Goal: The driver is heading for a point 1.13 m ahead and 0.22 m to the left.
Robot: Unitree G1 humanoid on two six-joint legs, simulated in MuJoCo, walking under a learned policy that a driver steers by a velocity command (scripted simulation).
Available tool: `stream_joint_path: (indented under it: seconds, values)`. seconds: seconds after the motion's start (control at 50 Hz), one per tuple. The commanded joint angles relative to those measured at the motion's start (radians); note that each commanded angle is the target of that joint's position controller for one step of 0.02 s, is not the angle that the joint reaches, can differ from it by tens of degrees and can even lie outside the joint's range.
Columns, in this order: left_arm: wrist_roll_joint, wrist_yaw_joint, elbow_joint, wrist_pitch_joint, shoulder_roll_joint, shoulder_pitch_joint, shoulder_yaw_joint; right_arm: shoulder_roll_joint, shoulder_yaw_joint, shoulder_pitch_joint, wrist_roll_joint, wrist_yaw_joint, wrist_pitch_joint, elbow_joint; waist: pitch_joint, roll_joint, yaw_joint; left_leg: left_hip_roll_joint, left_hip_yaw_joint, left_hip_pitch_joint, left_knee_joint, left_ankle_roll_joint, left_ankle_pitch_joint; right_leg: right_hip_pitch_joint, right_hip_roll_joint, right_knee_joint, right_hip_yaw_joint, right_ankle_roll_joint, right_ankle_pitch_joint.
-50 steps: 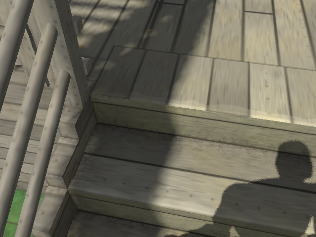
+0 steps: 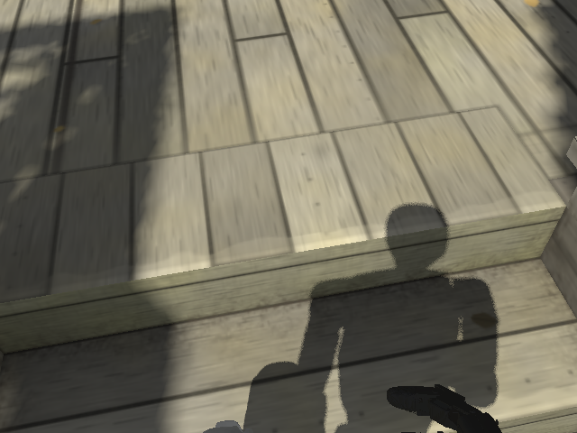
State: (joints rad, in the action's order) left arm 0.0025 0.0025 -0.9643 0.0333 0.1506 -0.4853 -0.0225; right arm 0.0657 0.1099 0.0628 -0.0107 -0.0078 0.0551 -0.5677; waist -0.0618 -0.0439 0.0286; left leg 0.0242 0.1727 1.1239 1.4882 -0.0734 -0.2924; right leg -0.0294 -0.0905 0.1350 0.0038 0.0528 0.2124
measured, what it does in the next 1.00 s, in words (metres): climbs, turning left: left foot 0.16 m higher, then right foot 0.16 m higher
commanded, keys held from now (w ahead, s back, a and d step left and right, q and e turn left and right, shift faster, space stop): w+q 0.56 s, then w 0.22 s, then w+e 0.22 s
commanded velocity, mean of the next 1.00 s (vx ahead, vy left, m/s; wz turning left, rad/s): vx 0.49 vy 0.00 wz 0.32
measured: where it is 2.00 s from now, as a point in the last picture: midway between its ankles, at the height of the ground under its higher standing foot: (159, 127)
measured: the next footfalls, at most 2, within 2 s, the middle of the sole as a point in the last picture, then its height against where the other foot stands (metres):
left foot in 0.04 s outside the picture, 0.16 m higher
right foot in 0.58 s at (337, 368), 0.16 m higher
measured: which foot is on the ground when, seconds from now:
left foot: up 0.00-0.02, down 0.04-0.58, up 0.60-1.00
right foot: down 0.00-0.06, up 0.08-0.56, down 0.58-1.00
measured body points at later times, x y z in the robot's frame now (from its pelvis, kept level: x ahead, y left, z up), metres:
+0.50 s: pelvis +0.26 +0.03 +0.16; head +0.29 +0.09 +0.60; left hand +0.50 +0.18 +0.09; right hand +0.20 -0.16 +0.03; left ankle +0.14 +0.08 -0.60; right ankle +0.46 -0.04 -0.34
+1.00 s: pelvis +0.53 +0.15 +0.29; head +0.56 +0.14 +0.74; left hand +0.33 +0.25 +0.16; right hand +0.81 +0.19 +0.25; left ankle +0.61 +0.33 -0.17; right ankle +0.47 -0.04 -0.43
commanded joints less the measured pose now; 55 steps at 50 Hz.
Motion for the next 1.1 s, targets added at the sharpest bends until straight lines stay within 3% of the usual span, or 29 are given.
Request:
stream_joint_path:
  seconds: [0.02, 0.04, 0.06, 0.08, 0.1, 0.12, 0.16, 0.18, 0.26, 0.34, 0.46, 0.5, 0.52, 0.54, 0.56, 0.58, 0.6, 0.62, 0.66, 0.68, 0.72, 0.76, 0.84, 0.88, 0.96, 1.0, 1.04, 1.08, 1.1]
  values:
    - [0.002, 0.011, 0.066, 0.006, 0.338, 0.11, 0.075, 0.239, -0.116, 0.221, -0.003, -0.019, -0.003, 0.006, -0.171, -0.238, -0.206, -0.129, 0.068, -0.607, -0.329, -0.053, -0.175, -0.051, -0.177, 0.266, -0.085, 0.169, -1.763]
    - [-0.006, 0.011, 0.08, 0.009, 0.331, 0.097, 0.08, 0.283, -0.14, 0.279, -0.006, -0.022, -0.019, -0.033, -0.214, -0.213, -0.202, -0.148, -0.076, -0.723, -0.508, -0.072, -0.128, -0.058, -0.165, 0.423, -0.081, 0.156, -1.775]
    - [0.014, -0.007, 0.126, 0.042, 0.255, 0.059, 0.068, 0.393, -0.177, 0.431, -0.03, -0.026, -0.03, -0.074, -0.274, 0.081, -0.204, 0.006, -0.531, -1.017, -0.687, -0.201, -0.059, 0.238, -0.087, 0.736, -0.007, 0.126, -1.391]
    - [0.026, -0.049, 0.135, 0.071, 0.134, 0.085, 0.053, 0.421, -0.189, 0.512, -0.023, 0.004, -0.053, -0.138, -0.311, 0.424, -0.157, 0.173, -1.142, -1.216, -1.195, -0.333, -0.366, 0.589, 0.175, 1.156, 0.088, 0.063, -0.14]
    - [0.008, -0.075, 0.164, 0.096, 0.128, 0.109, 0.059, 0.331, -0.166, 0.472, -0.028, 0.023, -0.03, -0.154, -0.235, 0.308, -0.112, 0.234, -1.289, -1.069, -1.291, -0.297, -0.577, 0.731, 0.172, 1.598, 0.224, 0.043, -0.068]
    - [-0.012, -0.069, 0.257, 0.103, 0.08, 0.26, 0.049, 0.293, -0.161, 0.41, 0.008, 0.014, -0.014, -0.184, -0.014, 0.159, -0.087, 0.239, -1.177, -0.891, -1.274, -0.243, -0.541, 0.853, 0.158, 1.738, 0.195, 0.039, -0.068]
    - [0.019, -0.055, 0.318, 0.112, -0.032, 0.32, 0.003, 0.17, -0.136, 0.373, 0.016, -0.004, -0.017, -0.279, 0.107, -0.004, 0.012, 0.16, -0.84, -0.743, -1.147, -0.131, -0.316, 1.003, 0.107, 1.964, 0.137, 0.071, -0.074]
    - [0.017, -0.055, 0.32, 0.103, -0.059, 0.273, -0.014, 0.117, -0.119, 0.365, 0.007, -0.009, -0.017, -0.309, 0.105, 0.003, 0.056, 0.1, -0.716, -0.732, -1.119, -0.076, -0.236, 1.055, 0.078, 2.021, 0.118, 0.089, -0.077]
    - [0.005, -0.051, 0.317, 0.095, -0.057, 0.243, -0.048, 0.124, -0.117, 0.296, -0.013, -0.038, -0.02, -0.328, 0.111, 0.025, 0.082, 0.034, -0.445, -0.689, -1.082, -0.045, -0.126, 1.301, -0.021, 2.004, 0.014, 0.04, -0.136]
    - [-0.011, -0.016, 0.417, 0.08, -0.16, 0.492, -0.096, 0.134, -0.1, 0.466, -0.022, -0.03, -0.023, -0.396, 0.163, 0.223, -0.023, 0.043, -0.544, -0.63, -1.165, -0.094, -0.088, 1.484, -0.009, 2.168, -0.113, -0.034, -0.091]
    - [0.032, -0.002, 0.58, 0.092, -0.133, 0.891, -0.117, 0.104, -0.097, 0.731, 0.03, 0.051, -0.034, -0.455, 0.057, 0.2, -0.189, 0.128, -0.653, -0.946, -1.421, -0.159, 0.161, 1.357, -0.005, 1.514, -0.204, -0.086, -0.041]
    - [0.001, -0.002, 0.515, 0.094, -0.036, 0.635, -0.071, 0.157, -0.111, 0.457, 0.026, 0.063, -0.028, -0.367, -0.048, 0.315, 0.021, 0.081, -0.483, -0.932, -1.361, -0.172, 0.759, 0.906, 0.038, 1.226, -0.222, -0.02, 0.103]
    - [-0.01, 0.01, 0.511, 0.104, 0.036, 0.574, -0.025, 0.194, -0.12, 0.497, 0.008, 0.063, -0.016, -0.367, -0.174, 0.352, 0.059, 0.081, -0.479, -0.914, -1.274, -0.16, 1.257, 0.566, 0.121, 1.126, -0.239, -0.007, 0.19]
    - [-0.013, 0.014, 0.477, 0.093, 0.132, 0.414, 0.028, 0.295, -0.141, 0.439, 0.004, 0.063, -0.012, -0.363, -0.248, 0.369, 0.172, 0.14, -0.49, -1.026, -1.135, -0.142, 1.661, 0.437, 0.132, 1.067, -0.173, 0.02, 0.243]
    - [-0.02, 0.01, 0.436, 0.079, 0.23, 0.235, 0.07, 0.347, -0.163, 0.332, 0.017, 0.06, 0.0, -0.337, -0.286, 0.335, 0.273, 0.143, -0.489, -1.034, -0.914, -0.118, 1.735, 0.288, 0.099, 0.884, 0.004, 0.073, 0.27]
    - [-0.003, 0.001, 0.362, 0.067, 0.303, 0.016, 0.095, 0.331, -0.167, 0.252, -0.002, 0.039, 0.025, -0.293, -0.402, 0.147, 0.316, 0.098, -0.465, -0.907, -0.667, -0.15, 1.501, 0.003, -0.018, 0.704, 0.24, 0.129, 0.355]
    - [0.047, 0.008, 0.292, 0.05, 0.335, -0.04, 0.108, 0.09, -0.131, 0.279, -0.005, 0.01, 0.056, -0.237, -0.473, -0.494, 0.207, -0.193, -0.434, -0.45, -0.155, -0.081, 0.275, -0.277, -0.326, 0.301, 0.927, 0.32, 0.239]
    - [0.068, 0.05, 0.27, 0.026, 0.206, -0.01, 0.087, 0.112, -0.14, 0.317, -0.041, -0.047, 0.088, -0.274, -0.429, -0.397, 0.188, -0.216, -0.571, -0.338, 0.291, -0.065, 0.115, -0.174, -0.362, 0.138, 1.196, 0.347, 0.194]
    - [0.026, 0.051, 0.147, 0.021, -0.045, 0.096, 0.03, 0.036, -0.104, 0.135, -0.003, -0.089, 0.057, -0.141, 0.009, -0.015, 0.045, -0.124, -0.41, -0.145, 0.529, -0.061, 0.103, 0.24, -0.271, 0.279, 0.673, 0.227, 0.325]
    - [0.032, 0.036, 0.109, 0.029, -0.101, 0.144, 0.021, 0.024, -0.094, 0.135, 0.0, -0.084, 0.043, -0.131, 0.061, 0.093, -0.008, -0.098, -0.387, -0.139, 0.579, -0.079, 0.139, 0.367, -0.241, 0.334, 0.505, 0.168, 0.327]
    - [0.036, 0.012, 0.029, 0.039, -0.144, 0.147, 0.009, -0.023, -0.069, 0.184, 0.041, -0.073, 0.013, -0.1, 0.128, 0.072, -0.084, -0.093, -0.395, -0.075, 0.72, -0.09, 0.142, 0.464, -0.178, 0.292, 0.286, 0.099, 0.244]
    - [0.022, -0.002, -0.009, 0.042, -0.101, 0.128, 0.018, -0.061, -0.043, 0.171, 0.057, -0.071, 0.004, -0.061, 0.168, 0.038, -0.104, -0.063, -0.407, 0.085, 0.693, -0.084, 0.169, 0.454, -0.148, 0.249, 0.115, 0.066, 0.135]
    - [0.044, -0.004, 0.04, 0.06, 0.041, 0.154, 0.016, 0.021, -0.04, 0.07, 0.022, -0.039, -0.014, -0.024, 0.117, 0.042, -0.103, -0.021, -0.236, -0.014, 0.532, 0.029, 0.316, 0.591, -0.131, 0.16, 0.028, 0.135, 0.036]
    - [0.001, 0.014, 0.022, 0.065, 0.097, 0.048, 0.03, -0.01, -0.02, -0.04, -0.008, -0.016, -0.013, 0.029, 0.124, 0.006, -0.063, 0.067, -0.176, 0.159, 0.492, 0.037, 0.309, 0.399, -0.152, 0.151, 0.114, 0.146, 0.047]
    - [-0.007, 0.064, -0.023, 0.01, 0.057, -0.283, 0.048, -0.043, 0.019, -0.382, 0.022, -0.029, 0.032, 0.156, 0.155, -0.053, 0.135, 0.231, -0.233, 0.633, 0.438, 0.087, -0.001, -0.085, -0.234, 0.132, 0.277, 0.122, 0.14]
    - [-0.015, 0.093, -0.002, -0.016, 0.062, -0.252, 0.063, -0.051, 0.043, -0.526, 0.022, -0.065, 0.038, 0.228, 0.148, -0.035, 0.146, 0.24, -0.166, 0.211, 0.054, 0.079, -0.074, 0.199, -0.242, -0.092, 0.223, 0.137, 0.077]
    - [-0.019, 0.042, 0.005, 0.016, 0.088, -0.202, 0.053, -0.001, -0.011, -0.427, 0.036, -0.045, 0.053, 0.21, 0.066, -0.184, 0.033, 0.075, 0.041, -0.509, -0.08, 0.047, -0.191, 0.491, -0.194, -0.158, 0.115, 0.166, -0.543]
    - [-0.014, 0.02, 0.016, 0.023, 0.226, -0.113, 0.065, 0.189, -0.111, 0.009, 0.052, -0.015, 0.041, 0.107, -0.166, -0.305, -0.208, -0.005, -0.081, -0.772, -0.334, -0.017, -0.208, 0.142, -0.144, 0.256, 0.02, 0.082, -1.381]
    - [0.002, 0.014, 0.064, 0.045, 0.267, 0.026, 0.077, 0.311, -0.162, 0.213, 0.005, -0.019, 0.037, 0.045, -0.285, -0.241, -0.337, 0.094, -0.301, -1.019, -0.436, -0.067, -0.085, 0.291, -0.115, 0.558, 0.054, 0.031, -1.376]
